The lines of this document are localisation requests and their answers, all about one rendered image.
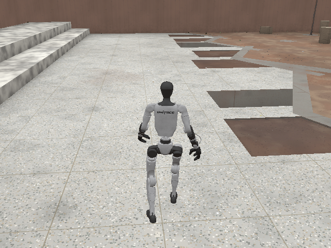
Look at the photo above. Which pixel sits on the left robot hand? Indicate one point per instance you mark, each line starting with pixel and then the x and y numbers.
pixel 142 140

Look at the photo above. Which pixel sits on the robot right upper arm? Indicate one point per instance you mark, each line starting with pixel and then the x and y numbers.
pixel 185 118

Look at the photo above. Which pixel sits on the robot left thigh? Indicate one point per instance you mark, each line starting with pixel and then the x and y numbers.
pixel 151 163

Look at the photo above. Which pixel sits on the right robot hand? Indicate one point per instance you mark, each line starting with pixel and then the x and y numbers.
pixel 197 154

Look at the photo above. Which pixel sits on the robot right forearm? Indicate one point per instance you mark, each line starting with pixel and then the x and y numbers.
pixel 193 139

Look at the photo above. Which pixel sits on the right robot foot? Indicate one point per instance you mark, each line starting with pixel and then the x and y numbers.
pixel 173 199

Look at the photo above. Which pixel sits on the robot left upper arm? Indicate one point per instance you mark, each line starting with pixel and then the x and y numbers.
pixel 147 115

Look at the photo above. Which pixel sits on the robot left forearm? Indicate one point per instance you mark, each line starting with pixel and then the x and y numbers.
pixel 141 132

